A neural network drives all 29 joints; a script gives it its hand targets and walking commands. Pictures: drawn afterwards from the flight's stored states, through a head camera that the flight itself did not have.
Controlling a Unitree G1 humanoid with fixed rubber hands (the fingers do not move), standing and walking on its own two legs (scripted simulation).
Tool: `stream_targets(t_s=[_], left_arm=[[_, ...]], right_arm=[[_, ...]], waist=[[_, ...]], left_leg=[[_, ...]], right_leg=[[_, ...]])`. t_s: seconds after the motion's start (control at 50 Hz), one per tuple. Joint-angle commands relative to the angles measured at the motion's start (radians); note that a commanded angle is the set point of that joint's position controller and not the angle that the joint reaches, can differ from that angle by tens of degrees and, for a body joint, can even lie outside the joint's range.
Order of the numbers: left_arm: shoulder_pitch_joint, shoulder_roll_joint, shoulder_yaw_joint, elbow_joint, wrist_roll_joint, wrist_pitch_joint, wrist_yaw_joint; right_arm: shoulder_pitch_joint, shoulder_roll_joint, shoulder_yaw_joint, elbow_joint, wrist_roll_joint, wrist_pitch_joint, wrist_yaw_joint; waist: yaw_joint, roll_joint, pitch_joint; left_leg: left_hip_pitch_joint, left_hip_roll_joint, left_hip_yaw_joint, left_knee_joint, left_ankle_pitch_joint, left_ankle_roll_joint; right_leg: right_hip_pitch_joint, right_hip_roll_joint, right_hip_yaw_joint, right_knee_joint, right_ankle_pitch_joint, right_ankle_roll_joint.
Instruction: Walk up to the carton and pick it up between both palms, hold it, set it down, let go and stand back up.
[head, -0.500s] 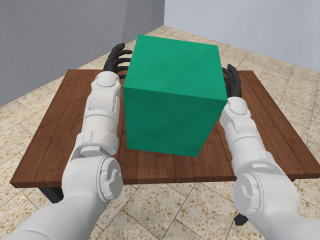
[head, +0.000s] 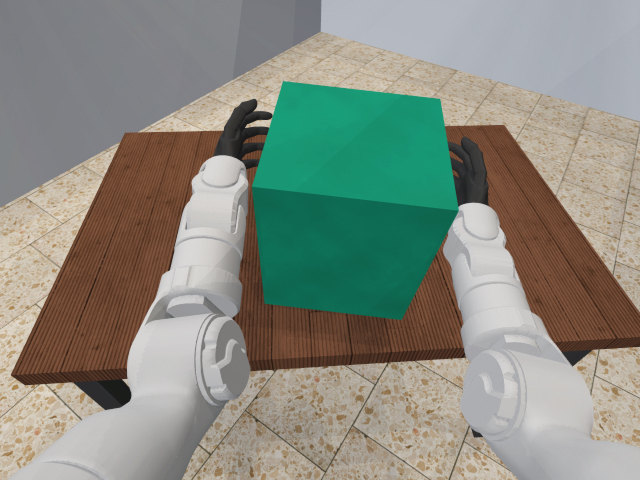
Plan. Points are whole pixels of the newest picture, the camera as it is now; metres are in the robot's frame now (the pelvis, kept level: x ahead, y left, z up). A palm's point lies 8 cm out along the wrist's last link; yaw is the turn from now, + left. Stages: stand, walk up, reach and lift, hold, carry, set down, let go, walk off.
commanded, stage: set down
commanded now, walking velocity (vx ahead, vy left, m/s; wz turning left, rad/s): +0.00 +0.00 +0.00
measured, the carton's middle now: (346, 208) +0.44 -0.05 +0.09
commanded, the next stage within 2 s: none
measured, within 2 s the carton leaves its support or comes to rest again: rests again in 1.24 s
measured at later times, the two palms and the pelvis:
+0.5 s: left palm (243, 172) +0.45 +0.08 +0.15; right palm (470, 210) +0.39 -0.21 +0.13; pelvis +0.01 +0.00 +0.00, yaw -1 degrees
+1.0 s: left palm (245, 181) +0.47 +0.08 +0.13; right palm (462, 220) +0.39 -0.21 +0.10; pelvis +0.01 +0.01 +0.00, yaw -3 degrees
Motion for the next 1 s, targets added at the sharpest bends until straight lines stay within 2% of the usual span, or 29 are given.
stream_targets(t_s=[0.0,0.02,0.18,0.2,0.22,0.24,0.28,0.32,0.4,0.48,0.54,0.56,0.64,0.66,0.68,0.74,0.78,0.86,0.92,0.94,0.96,0.98], left_arm=[[-0.471,-0.471,-0.205,-0.022,-0.048,-0.042,-0.1],[-0.467,-0.468,-0.198,-0.016,-0.048,-0.044,-0.101],[-0.449,-0.45,-0.162,0.011,-0.025,-0.063,-0.1],[-0.452,-0.443,-0.157,0.016,-0.028,-0.064,-0.102],[-0.449,-0.446,-0.152,0.022,-0.021,-0.065,-0.103],[-0.46,-0.445,-0.159,0.023,-0.027,-0.068,-0.104],[-0.465,-0.436,-0.145,0.037,-0.023,-0.073,-0.104],[-0.463,-0.442,-0.138,0.03,-0.017,-0.081,-0.102],[-0.489,-0.451,-0.154,0.024,-0.03,-0.104,-0.089],[-0.483,-0.429,-0.117,0.065,-0.012,-0.106,-0.094],[-0.476,-0.409,-0.085,0.093,-0.005,-0.111,-0.099],[-0.493,-0.409,-0.085,0.087,-0.008,-0.117,-0.099],[-0.502,-0.421,-0.092,0.091,-0.008,-0.148,-0.089],[-0.503,-0.395,-0.07,0.12,-0.001,-0.158,-0.101],[-0.513,-0.4,-0.072,0.115,-0.003,-0.167,-0.106],[-0.504,-0.403,-0.05,0.141,0.012,-0.178,-0.109],[-0.507,-0.406,-0.06,0.139,0.01,-0.185,-0.105],[-0.508,-0.43,-0.081,0.137,-0.003,-0.196,-0.098],[-0.504,-0.444,-0.101,0.134,-0.01,-0.203,-0.093],[-0.505,-0.444,-0.114,0.128,-0.011,-0.203,-0.09],[-0.502,-0.439,-0.102,0.135,-0.01,-0.201,-0.09],[-0.499,-0.438,-0.109,0.127,-0.004,-0.198,-0.09]], right_arm=[[-0.722,0.376,0.26,-0.18,-0.009,-0.093,0.161],[-0.721,0.371,0.26,-0.186,-0.011,-0.094,0.162],[-0.694,0.389,0.233,-0.174,-0.05,-0.095,0.173],[-0.683,0.383,0.224,-0.176,-0.053,-0.092,0.173],[-0.688,0.391,0.226,-0.181,-0.061,-0.091,0.176],[-0.679,0.39,0.212,-0.17,-0.071,-0.092,0.177],[-0.67,0.386,0.189,-0.164,-0.088,-0.091,0.179],[-0.666,0.391,0.182,-0.167,-0.097,-0.095,0.185],[-0.664,0.385,0.155,-0.159,-0.125,-0.108,0.198],[-0.648,0.385,0.123,-0.13,-0.155,-0.097,0.205],[-0.647,0.394,0.114,-0.138,-0.168,-0.092,0.207],[-0.647,0.397,0.106,-0.142,-0.18,-0.091,0.209],[-0.64,0.415,0.106,-0.135,-0.196,-0.101,0.217],[-0.628,0.45,0.115,-0.13,-0.199,-0.096,0.208],[-0.624,0.456,0.117,-0.146,-0.204,-0.098,0.206],[-0.623,0.47,0.115,-0.136,-0.218,-0.098,0.208],[-0.618,0.465,0.11,-0.138,-0.217,-0.103,0.21],[-0.609,0.457,0.102,-0.131,-0.233,-0.119,0.211],[-0.607,0.455,0.097,-0.129,-0.234,-0.131,0.215],[-0.604,0.447,0.09,-0.123,-0.235,-0.134,0.216],[-0.602,0.44,0.086,-0.127,-0.239,-0.135,0.216],[-0.591,0.439,0.08,-0.114,-0.242,-0.135,0.214]], waist=[[-0.004,0.04,-0.462],[0.005,0.041,-0.461],[0.005,0.031,-0.457],[-0.001,0.03,-0.445],[0.009,0.029,-0.452],[-0.005,0.034,-0.45],[-0.007,0.035,-0.438],[0.002,0.044,-0.452],[-0.007,0.068,-0.491],[0.006,0.054,-0.445],[0.011,0.03,-0.438],[0.004,0.032,-0.446],[0.011,0.055,-0.51],[0.03,0.027,-0.498],[0.021,0.023,-0.514],[0.029,0.019,-0.5],[0.025,0.039,-0.518],[0.008,0.044,-0.527],[0.012,0.059,-0.546],[0.002,0.074,-0.552],[0.015,0.068,-0.537],[0.007,0.072,-0.526]], left_leg=[[0.158,-0.041,0.06,0.019,0.311,-0.036],[0.149,-0.04,0.065,0.023,0.316,-0.033],[0.126,-0.038,0.063,0.015,0.315,-0.027],[0.111,-0.037,0.062,0.015,0.3,-0.025],[0.11,-0.038,0.068,0.007,0.284,-0.025],[0.107,-0.038,0.065,0.006,0.277,-0.026],[0.107,-0.037,0.068,0.006,0.271,-0.026],[0.122,-0.033,0.068,0.011,0.3,-0.029],[0.159,-0.022,0.059,0.03,0.348,-0.043],[0.126,-0.02,0.063,0.008,0.315,-0.035],[0.081,-0.028,0.072,-0.011,0.262,-0.021],[0.07,-0.029,0.073,-0.014,0.253,-0.021],[0.094,-0.024,0.074,0.005,0.307,-0.03],[0.049,-0.03,0.083,0.001,0.286,-0.016],[0.023,-0.036,0.088,-0.004,0.267,-0.014],[-0.012,-0.033,0.089,-0.017,0.256,-0.007],[0.026,-0.027,0.086,-0.009,0.288,-0.014],[0.087,-0.012,0.071,0.028,0.392,-0.032],[0.119,-0.004,0.068,0.044,0.444,-0.043],[0.144,0.001,0.065,0.053,0.473,-0.05],[0.139,0.002,0.064,0.056,0.486,-0.051],[0.148,0.003,0.066,0.057,0.484,-0.053]], right_leg=[[0.137,0.056,-0.099,0.054,0.511,0.063],[0.134,0.056,-0.095,0.056,0.511,0.062],[0.156,0.049,-0.095,0.069,0.557,0.069],[0.152,0.047,-0.093,0.066,0.547,0.069],[0.163,0.044,-0.09,0.07,0.549,0.069],[0.153,0.045,-0.093,0.069,0.543,0.07],[0.142,0.043,-0.096,0.067,0.533,0.071],[0.126,0.047,-0.098,0.065,0.522,0.067],[0.072,0.054,-0.107,0.063,0.49,0.062],[0.085,0.047,-0.101,0.059,0.467,0.058],[0.119,0.038,-0.091,0.064,0.495,0.067],[0.124,0.034,-0.093,0.07,0.5,0.065],[0.117,0.034,-0.093,0.086,0.551,0.067],[0.159,0.024,-0.078,0.092,0.589,0.069],[0.189,0.018,-0.073,0.106,0.631,0.074],[0.215,0.01,-0.068,0.118,0.648,0.078],[0.178,0.018,-0.077,0.114,0.623,0.078],[0.117,0.032,-0.09,0.105,0.606,0.068],[0.084,0.042,-0.098,0.099,0.579,0.061],[0.06,0.047,-0.102,0.097,0.562,0.058],[0.051,0.047,-0.099,0.088,0.542,0.054],[0.049,0.047,-0.101,0.087,0.536,0.053]])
